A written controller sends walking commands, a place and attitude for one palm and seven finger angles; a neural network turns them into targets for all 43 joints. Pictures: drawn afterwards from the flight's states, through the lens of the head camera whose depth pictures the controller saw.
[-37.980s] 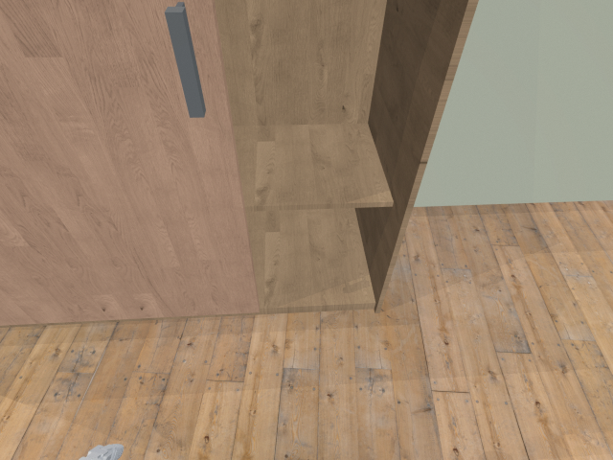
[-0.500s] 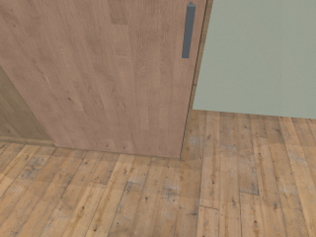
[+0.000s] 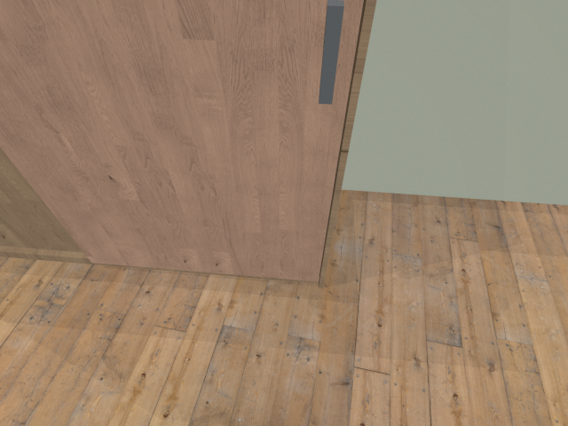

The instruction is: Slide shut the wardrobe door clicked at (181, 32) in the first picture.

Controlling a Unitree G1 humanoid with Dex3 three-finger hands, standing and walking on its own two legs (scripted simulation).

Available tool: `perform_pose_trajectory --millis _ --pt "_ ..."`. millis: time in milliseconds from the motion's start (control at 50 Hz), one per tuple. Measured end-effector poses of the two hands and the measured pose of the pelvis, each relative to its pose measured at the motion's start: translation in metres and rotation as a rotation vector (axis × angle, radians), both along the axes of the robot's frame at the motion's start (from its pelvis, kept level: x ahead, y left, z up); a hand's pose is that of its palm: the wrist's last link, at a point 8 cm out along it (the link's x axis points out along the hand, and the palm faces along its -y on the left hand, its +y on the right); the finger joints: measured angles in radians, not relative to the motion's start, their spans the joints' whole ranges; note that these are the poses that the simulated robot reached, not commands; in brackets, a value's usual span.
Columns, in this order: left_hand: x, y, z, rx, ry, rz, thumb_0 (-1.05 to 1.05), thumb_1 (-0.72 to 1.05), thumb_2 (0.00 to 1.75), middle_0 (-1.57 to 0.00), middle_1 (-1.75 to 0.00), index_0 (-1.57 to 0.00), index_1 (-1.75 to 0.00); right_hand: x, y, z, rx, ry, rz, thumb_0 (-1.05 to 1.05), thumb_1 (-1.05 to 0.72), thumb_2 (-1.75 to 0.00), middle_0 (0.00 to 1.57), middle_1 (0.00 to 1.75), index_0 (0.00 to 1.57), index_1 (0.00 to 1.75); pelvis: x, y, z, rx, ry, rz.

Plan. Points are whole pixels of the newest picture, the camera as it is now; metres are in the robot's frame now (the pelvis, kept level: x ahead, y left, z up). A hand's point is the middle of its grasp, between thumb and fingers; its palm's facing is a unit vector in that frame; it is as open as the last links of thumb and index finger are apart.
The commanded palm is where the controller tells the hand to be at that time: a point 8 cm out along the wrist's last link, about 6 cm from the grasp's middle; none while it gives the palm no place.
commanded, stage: look to check the result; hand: left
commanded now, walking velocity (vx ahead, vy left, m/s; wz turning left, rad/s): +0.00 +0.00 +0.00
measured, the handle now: (330, 51) +0.71 -0.05 +0.18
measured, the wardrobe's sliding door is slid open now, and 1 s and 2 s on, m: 0.00 0.00 0.00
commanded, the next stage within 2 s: stand and wait in 0.24 s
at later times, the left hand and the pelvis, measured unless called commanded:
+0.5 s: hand out of the picture +0.11 +0.23 -0.16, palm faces -0.04 -0.95 -0.32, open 7.4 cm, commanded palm none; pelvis +0.03 -0.01 +0.00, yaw +0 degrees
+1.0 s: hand out of the picture +0.11 +0.23 -0.16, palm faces -0.04 -0.95 -0.32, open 7.4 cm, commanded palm none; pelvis +0.03 -0.01 +0.00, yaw -1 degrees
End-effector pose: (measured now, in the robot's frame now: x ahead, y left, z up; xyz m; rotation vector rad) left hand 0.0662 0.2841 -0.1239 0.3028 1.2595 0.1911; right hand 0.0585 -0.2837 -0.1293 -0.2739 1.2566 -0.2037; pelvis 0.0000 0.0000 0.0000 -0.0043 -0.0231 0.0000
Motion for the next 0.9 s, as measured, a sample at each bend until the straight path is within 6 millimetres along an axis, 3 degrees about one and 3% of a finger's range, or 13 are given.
perform_pose_trajectory --millis 160,300,900 --pt "0.029 -0.001 0.004 0.004 -0.036 -0.023 0.01 0.9 0.89 -0.2 -0.3 -0.2 -0.3 0.017 -0.004 0.003 -0.006 -0.012 0.006 0.0 -0.91 -0.9 0.2 0.3 0.2 0.3 0.011 -0.001 0.001 0.002 0.005 -0.004" --pt "0.041 -0.004 0.005 0.0 -0.043 -0.028 0.01 0.9 0.89 -0.2 -0.3 -0.2 -0.3 0.027 -0.006 0.003 -0.008 -0.014 0.01 0.0 -0.91 -0.9 0.2 0.3 0.2 0.3 0.019 -0.003 0.001 0.005 0.007 -0.004" --pt "0.035 -0.01 0.0 -0.006 -0.004 -0.014 0.01 0.9 0.89 -0.2 -0.3 -0.2 -0.3 0.035 -0.012 0.005 -0.015 -0.008 0.0 0.0 -0.91 -0.9 0.2 0.3 0.2 0.3 0.03 -0.008 0.002 0.004 -0.001 -0.012"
